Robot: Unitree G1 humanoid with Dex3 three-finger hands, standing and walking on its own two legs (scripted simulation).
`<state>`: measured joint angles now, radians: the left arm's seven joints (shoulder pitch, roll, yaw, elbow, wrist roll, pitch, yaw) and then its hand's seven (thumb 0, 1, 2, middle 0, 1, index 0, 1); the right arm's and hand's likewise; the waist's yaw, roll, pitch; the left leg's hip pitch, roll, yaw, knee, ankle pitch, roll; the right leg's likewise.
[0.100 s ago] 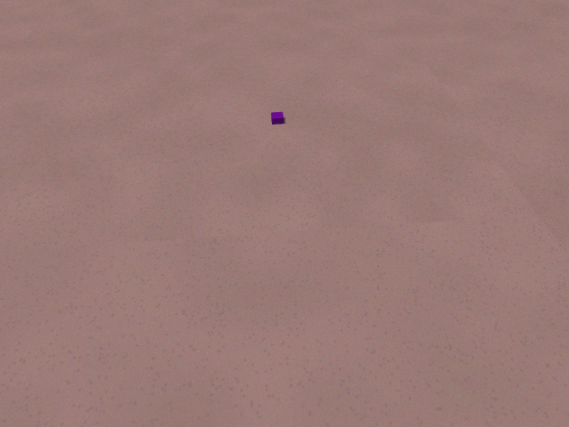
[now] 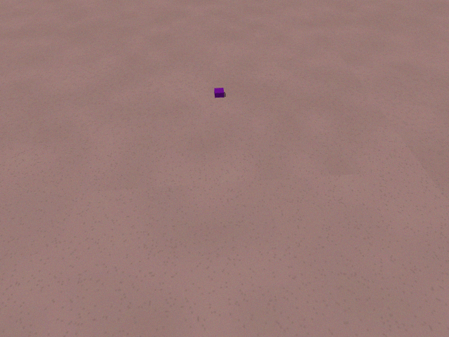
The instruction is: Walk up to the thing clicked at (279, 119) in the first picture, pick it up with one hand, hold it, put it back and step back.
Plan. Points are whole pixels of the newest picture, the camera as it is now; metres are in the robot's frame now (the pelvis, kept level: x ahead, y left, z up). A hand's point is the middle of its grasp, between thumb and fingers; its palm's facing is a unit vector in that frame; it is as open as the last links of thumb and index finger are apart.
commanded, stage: stand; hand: left
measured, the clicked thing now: (219, 92) +1.91 +0.05 -0.76
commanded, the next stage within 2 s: walk up in 1.02 s
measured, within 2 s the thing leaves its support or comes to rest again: neither
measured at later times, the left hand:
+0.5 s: hand out of the picture +0.08 +0.25 -0.16, palm faces -0.03 -0.94 -0.34, open 7.4 cm
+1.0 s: hand out of the picture +0.09 +0.25 -0.16, palm faces -0.03 -0.94 -0.35, open 7.4 cm
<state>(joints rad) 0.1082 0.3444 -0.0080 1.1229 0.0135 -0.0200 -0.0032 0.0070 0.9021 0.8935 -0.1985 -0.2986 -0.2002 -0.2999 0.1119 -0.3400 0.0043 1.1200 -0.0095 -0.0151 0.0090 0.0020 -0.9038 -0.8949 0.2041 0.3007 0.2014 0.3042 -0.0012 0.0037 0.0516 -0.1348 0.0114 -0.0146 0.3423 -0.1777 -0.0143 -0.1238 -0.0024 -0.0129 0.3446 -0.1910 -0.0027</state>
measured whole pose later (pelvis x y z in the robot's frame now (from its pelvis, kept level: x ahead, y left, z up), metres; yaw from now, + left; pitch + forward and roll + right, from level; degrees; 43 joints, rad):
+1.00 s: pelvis +0.01 +0.00 +0.00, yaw +0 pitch -2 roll +0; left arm 0.11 0.35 0.00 1.12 0.01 -0.02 0.00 0.01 0.90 0.89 -0.20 -0.30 -0.20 -0.30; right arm 0.11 -0.35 0.01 1.12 -0.01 -0.01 0.00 0.00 -0.90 -0.89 0.20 0.30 0.20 0.30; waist 0.00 0.01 0.05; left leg -0.10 0.01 -0.02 0.32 -0.19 -0.02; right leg -0.09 0.00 -0.01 0.32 -0.20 0.00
